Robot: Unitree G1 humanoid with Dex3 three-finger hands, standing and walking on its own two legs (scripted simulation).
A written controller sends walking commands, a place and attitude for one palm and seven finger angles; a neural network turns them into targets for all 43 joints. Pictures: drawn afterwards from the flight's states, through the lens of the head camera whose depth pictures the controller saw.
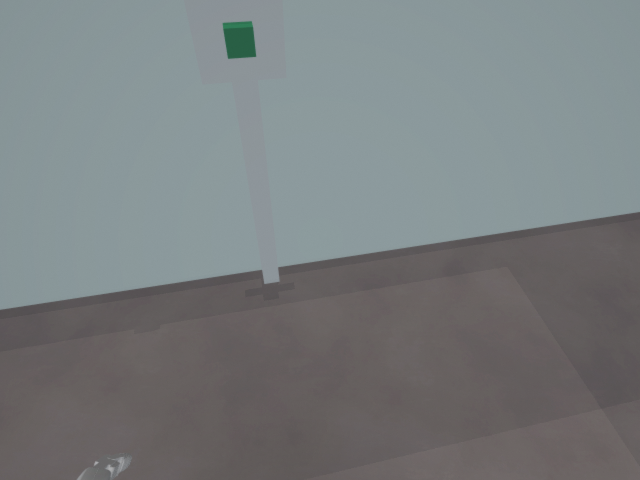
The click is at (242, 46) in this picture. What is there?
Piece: button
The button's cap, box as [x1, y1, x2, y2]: [223, 21, 255, 58]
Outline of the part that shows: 251,21 223,23 228,58 255,56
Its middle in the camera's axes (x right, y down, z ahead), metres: -0.17 -0.41 +0.79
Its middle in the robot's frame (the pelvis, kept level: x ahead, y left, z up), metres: +0.88 +0.21 +0.15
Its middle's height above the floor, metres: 0.92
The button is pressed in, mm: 0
